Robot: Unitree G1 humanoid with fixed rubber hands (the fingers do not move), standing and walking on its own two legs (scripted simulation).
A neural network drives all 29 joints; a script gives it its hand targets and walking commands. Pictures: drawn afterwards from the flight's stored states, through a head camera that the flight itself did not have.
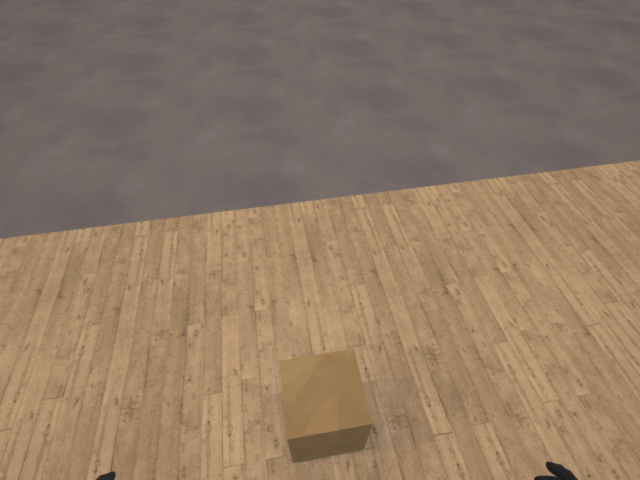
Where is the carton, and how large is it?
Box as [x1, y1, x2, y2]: [279, 349, 371, 462]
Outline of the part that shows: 353,349 279,361 286,433 293,462 363,449 369,432 371,421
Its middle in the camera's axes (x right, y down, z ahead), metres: +0.00 +0.48 +1.09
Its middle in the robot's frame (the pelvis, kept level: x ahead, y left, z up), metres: +0.42 +0.00 -0.66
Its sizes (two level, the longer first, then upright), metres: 0.210 0.200 0.250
